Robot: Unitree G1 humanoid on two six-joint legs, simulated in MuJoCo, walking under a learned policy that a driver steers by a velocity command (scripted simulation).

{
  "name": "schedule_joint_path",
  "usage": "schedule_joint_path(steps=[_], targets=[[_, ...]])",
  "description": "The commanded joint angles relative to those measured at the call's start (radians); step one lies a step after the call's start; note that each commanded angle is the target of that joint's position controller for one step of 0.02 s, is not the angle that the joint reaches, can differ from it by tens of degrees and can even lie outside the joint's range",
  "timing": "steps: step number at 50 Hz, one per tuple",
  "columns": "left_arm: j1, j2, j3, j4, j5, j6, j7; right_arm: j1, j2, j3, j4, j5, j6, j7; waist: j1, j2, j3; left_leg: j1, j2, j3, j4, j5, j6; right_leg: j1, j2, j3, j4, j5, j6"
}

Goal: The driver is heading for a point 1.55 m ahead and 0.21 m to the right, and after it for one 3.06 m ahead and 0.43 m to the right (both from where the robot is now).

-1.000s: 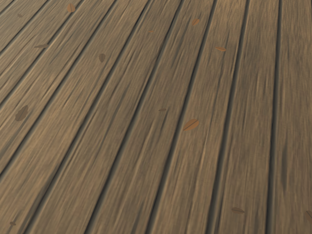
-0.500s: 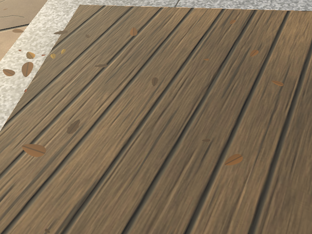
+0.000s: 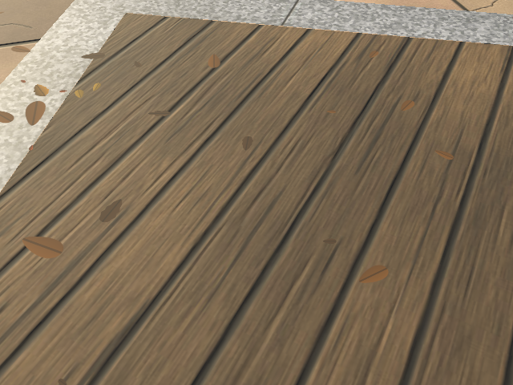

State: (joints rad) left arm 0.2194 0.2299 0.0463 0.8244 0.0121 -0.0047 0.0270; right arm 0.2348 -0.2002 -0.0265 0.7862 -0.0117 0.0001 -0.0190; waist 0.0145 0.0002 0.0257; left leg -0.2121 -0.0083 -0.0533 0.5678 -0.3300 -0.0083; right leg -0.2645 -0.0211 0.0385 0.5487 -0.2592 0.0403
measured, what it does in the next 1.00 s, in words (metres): walks ahead: left foot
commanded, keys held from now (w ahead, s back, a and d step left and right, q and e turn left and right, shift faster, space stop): w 0.86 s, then w+e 0.14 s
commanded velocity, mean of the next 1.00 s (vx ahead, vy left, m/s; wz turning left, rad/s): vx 0.39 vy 0.00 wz -0.02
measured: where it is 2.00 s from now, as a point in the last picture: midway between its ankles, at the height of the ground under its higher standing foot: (308, 234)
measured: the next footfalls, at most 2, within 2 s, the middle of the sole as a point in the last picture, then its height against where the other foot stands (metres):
left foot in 0.68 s outside the picture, level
right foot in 1.24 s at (316, 313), level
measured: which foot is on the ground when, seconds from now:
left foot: down 0.00-0.20, up 0.22-0.66, down 0.68-1.00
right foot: down 0.00-0.68, up 0.70-1.00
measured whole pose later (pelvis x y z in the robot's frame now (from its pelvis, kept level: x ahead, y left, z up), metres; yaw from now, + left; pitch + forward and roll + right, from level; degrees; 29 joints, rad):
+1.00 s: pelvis +0.41 +0.03 +0.01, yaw -2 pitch +0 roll +2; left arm 0.16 0.29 0.06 0.83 -0.02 -0.07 0.01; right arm 0.33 -0.25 -0.05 0.93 -0.01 -0.10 0.02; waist -0.05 -0.05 0.01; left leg -0.06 -0.09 0.08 0.21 -0.16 0.08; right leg -0.71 -0.14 0.07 0.91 -0.04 -0.01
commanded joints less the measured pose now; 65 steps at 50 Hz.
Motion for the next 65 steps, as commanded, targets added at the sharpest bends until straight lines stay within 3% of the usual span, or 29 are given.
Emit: schedule_joint_path(steps=[1, 5, 8, 10, 11, 12, 14, 15, 17, 20, 24, 30, 32, 34, 35, 36, 37, 38, 39, 40, 44, 47, 52, 57, 60, 62, 63, 64, 65], targets=[[0.012, 0.088, 0.024, -0.022, -0.007, -0.008, 0.007, 0.030, -0.132, -0.036, -0.030, 0.007, -0.008, -0.007, -0.012, 0.042, -0.013, -0.085, 0.039, -0.062, -0.174, -0.165, 0.054, 0.036, 0.036, -0.043, -0.018, -0.089, -0.019], [-0.037, 0.076, 0.026, -0.050, -0.035, -0.051, -0.002, 0.085, -0.217, -0.061, -0.013, 0.029, -0.021, -0.011, -0.045, 0.204, 0.122, -0.114, 0.269, -0.415, -0.375, -0.554, 0.220, -0.185, 0.034, -0.067, 0.238, -0.190, -0.064], [0.051, 0.065, 0.027, -0.017, -0.048, -0.092, -0.027, -0.014, -0.187, -0.052, -0.025, 0.045, -0.035, -0.007, 0.030, 0.186, 0.121, -0.152, 0.246, -0.331, -0.334, -0.374, 0.192, -0.042, 0.003, -0.058, 0.049, -0.169, -0.132], [0.231, 0.105, 0.048, 0.070, -0.029, -0.100, -0.034, -0.069, -0.124, -0.036, -0.039, 0.037, -0.039, -0.004, 0.096, 0.055, 0.042, -0.265, 0.103, -0.133, -0.090, -0.165, 0.104, 0.251, -0.019, 0.028, -0.099, -0.044, -0.129], [0.331, 0.204, 0.071, 0.087, -0.024, -0.104, -0.034, -0.086, -0.066, -0.022, -0.072, 0.035, -0.051, -0.008, 0.107, -0.225, 0.008, -0.422, -0.028, 0.043, 0.257, -0.114, 0.024, 0.361, -0.222, 0.405, -0.294, -0.250, -0.222], [0.347, 0.233, 0.069, 0.078, -0.010, -0.113, -0.048, -0.097, -0.123, -0.039, -0.100, 0.052, -0.068, -0.012, 0.105, -0.306, 0.031, -0.564, -0.050, -0.022, 0.463, -0.249, 0.027, 0.363, -0.367, 0.727, -0.410, -0.311, -0.336], [0.219, 0.136, 0.038, 0.039, -0.016, -0.119, -0.041, -0.043, -0.150, -0.049, -0.058, 0.058, -0.089, 0.004, 0.039, -0.122, 0.088, -0.632, 0.057, -0.059, 0.583, -0.085, 0.073, 0.333, -0.314, 0.535, -0.381, -0.282, -0.292], [0.190, 0.142, 0.036, 0.032, -0.017, -0.116, -0.041, -0.045, -0.140, -0.050, -0.047, 0.049, -0.095, 0.008, 0.028, -0.085, 0.078, -0.636, 0.083, -0.040, 0.556, 0.000, 0.084, 0.336, -0.281, 0.449, -0.392, -0.218, -0.258], [0.206, 0.097, 0.017, 0.042, -0.013, -0.105, -0.040, -0.075, -0.132, -0.055, -0.045, 0.033, -0.095, 0.021, 0.032, -0.084, 0.056, -0.589, 0.111, -0.013, 0.487, 0.113, 0.079, 0.330, -0.224, 0.303, -0.410, -0.009, -0.218], [0.265, 0.102, 0.014, 0.067, -0.015, -0.093, -0.030, -0.129, -0.099, -0.048, -0.055, 0.028, -0.086, 0.034, 0.046, -0.087, 0.047, -0.581, 0.098, 0.041, 0.364, 0.196, 0.041, 0.340, -0.187, 0.168, -0.414, 0.234, -0.222], [0.277, 0.143, 0.017, 0.077, -0.014, -0.081, -0.013, -0.270, -0.073, -0.030, -0.100, 0.033, -0.089, 0.045, 0.072, -0.091, 0.076, -0.487, 0.069, 0.074, 0.115, 0.343, 0.008, 0.252, -0.166, 0.079, -0.444, 0.260, -0.216], [0.288, 0.162, 0.028, 0.110, -0.033, -0.074, -0.009, -0.364, -0.115, -0.029, -0.141, 0.040, -0.100, 0.069, 0.052, -0.095, 0.121, -0.416, 0.052, 0.064, -0.032, 0.343, 0.058, 0.315, -0.236, 0.056, -0.413, 0.340, -0.206], [0.262, 0.188, 0.037, 0.106, -0.029, -0.066, -0.009, -0.295, -0.154, -0.045, -0.128, 0.037, -0.103, 0.069, -0.002, -0.117, 0.050, -0.284, 0.011, 0.092, -0.042, 0.285, 0.092, 0.357, -0.239, 0.036, -0.299, 0.637, -0.185], [0.234, 0.182, 0.033, 0.093, -0.017, -0.052, -0.007, 0.005, -0.227, -0.086, -0.040, 0.038, -0.096, 0.052, -0.151, -0.114, -0.146, 0.133, -0.014, 0.104, -0.036, 0.281, 0.150, 0.243, -0.169, -0.022, 0.058, 0.839, -0.136], [0.255, 0.134, 0.014, 0.066, 0.005, -0.053, -0.005, 0.189, -0.308, -0.103, -0.003, 0.024, -0.088, 0.037, -0.188, 0.057, -0.307, 0.457, 0.215, -0.178, -0.020, 0.220, 0.215, -0.009, -0.090, -0.054, 0.407, 0.434, -0.106], [0.398, -0.009, -0.022, 0.075, -0.019, -0.076, -0.018, 0.207, -0.326, -0.097, 0.018, 0.015, -0.092, 0.054, -0.094, 0.325, -0.447, 0.675, 0.408, -0.694, -0.222, -0.089, 0.365, -0.325, 0.090, 0.045, 0.702, -0.302, -0.064], [0.297, 0.117, 0.006, 0.072, -0.049, -0.099, -0.023, 0.149, -0.223, -0.073, 0.014, 0.025, -0.095, 0.054, -0.123, 0.207, -0.315, 0.569, 0.366, -0.693, -0.307, -0.189, 0.312, -0.432, 0.032, 0.119, 0.799, -0.287, -0.083], [0.179, 0.168, 0.022, 0.034, -0.066, -0.112, -0.025, 0.062, -0.187, -0.061, 0.006, 0.028, -0.097, 0.051, -0.105, 0.141, -0.159, 0.413, 0.335, -0.525, -0.320, -0.116, 0.268, -0.475, -0.018, 0.081, 0.790, -0.186, -0.098], [0.130, 0.159, 0.021, 0.025, -0.056, -0.117, -0.018, -0.011, -0.178, -0.056, -0.005, 0.022, -0.101, 0.053, -0.069, 0.035, -0.097, 0.261, 0.301, -0.408, -0.341, 0.033, 0.249, -0.424, -0.070, 0.061, 0.743, -0.088, -0.098], [0.114, 0.150, 0.028, 0.024, -0.038, -0.113, -0.013, -0.051, -0.157, -0.051, -0.007, 0.011, -0.106, 0.056, -0.037, 0.022, -0.059, 0.154, 0.259, -0.314, -0.363, 0.144, 0.240, -0.379, -0.101, 0.055, 0.689, -0.034, -0.093], [0.139, 0.095, 0.025, 0.023, -0.031, -0.072, -0.012, -0.044, -0.147, -0.046, 0.032, 0.009, -0.124, 0.055, 0.021, 0.061, -0.025, 0.014, 0.217, -0.152, -0.451, 0.254, 0.255, -0.321, -0.147, 0.045, 0.582, 0.032, -0.069], [0.029, 0.102, 0.025, -0.014, -0.026, -0.062, -0.013, 0.002, -0.181, -0.054, 0.062, 0.002, -0.124, 0.037, -0.006, 0.041, 0.024, 0.028, 0.216, -0.071, -0.481, 0.313, 0.248, -0.430, -0.151, 0.050, 0.446, 0.182, -0.045], [-0.131, 0.080, 0.009, -0.065, -0.031, -0.076, -0.038, 0.057, -0.208, -0.051, 0.093, 0.006, -0.118, 0.021, -0.067, 0.028, 0.046, 0.080, 0.192, 0.079, -0.493, 0.371, 0.191, -0.392, -0.092, 0.003, 0.159, 0.411, -0.061], [-0.254, 0.075, -0.002, -0.145, -0.035, -0.077, -0.074, 0.128, -0.219, -0.053, 0.132, 0.015, -0.084, 0.016, -0.104, 0.018, 0.072, 0.310, 0.259, 0.130, -0.412, 0.480, 0.174, -0.483, -0.065, -0.029, 0.049, 0.317, -0.092], [-0.212, 0.113, 0.014, -0.172, -0.033, -0.075, -0.094, 0.095, -0.258, -0.063, 0.115, 0.018, -0.057, 0.004, -0.052, 0.067, 0.010, 0.374, 0.272, 0.174, -0.241, 0.902, 0.141, -0.368, 0.004, -0.112, 0.042, 0.150, -0.137], [0.037, 0.194, 0.062, -0.123, -0.035, -0.070, -0.088, 0.070, -0.265, -0.063, 0.095, 0.014, -0.038, -0.010, 0.083, 0.074, -0.135, 0.288, 0.229, 0.223, 0.103, 1.082, 0.096, -0.023, 0.083, -0.139, -0.009, 0.154, -0.195], [0.207, 0.289, 0.095, -0.093, -0.032, -0.060, -0.068, 0.083, -0.242, -0.049, 0.063, 0.000, -0.047, -0.017, 0.141, -0.042, -0.254, 0.031, 0.183, 0.233, 0.424, 0.782, 0.058, 0.308, -0.066, 0.106, -0.021, 0.177, -0.266], [0.198, 0.350, 0.102, -0.100, -0.040, -0.064, -0.067, 0.192, -0.086, 0.000, 0.033, -0.021, -0.082, 0.011, 0.029, -0.267, -0.360, -0.427, -0.045, 0.127, 0.749, -0.183, 0.002, 0.658, -0.300, 0.670, -0.119, -0.007, -0.453], [0.229, 0.255, 0.077, -0.111, -0.032, -0.066, -0.062, 0.084, -0.192, -0.022, 0.026, 0.014, -0.126, 0.029, 0.102, -0.154, -0.403, -0.542, -0.022, -0.056, 0.834, -0.226, 0.028, 0.698, -0.309, 0.764, -0.222, -0.061, -0.435]])
Velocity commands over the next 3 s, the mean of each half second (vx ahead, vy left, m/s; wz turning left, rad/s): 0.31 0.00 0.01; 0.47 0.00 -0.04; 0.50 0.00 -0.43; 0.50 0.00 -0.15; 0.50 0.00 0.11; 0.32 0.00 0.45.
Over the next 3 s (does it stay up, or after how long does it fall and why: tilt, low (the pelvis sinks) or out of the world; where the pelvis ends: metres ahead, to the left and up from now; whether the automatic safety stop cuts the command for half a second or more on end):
stays up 1.46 -0.22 0.00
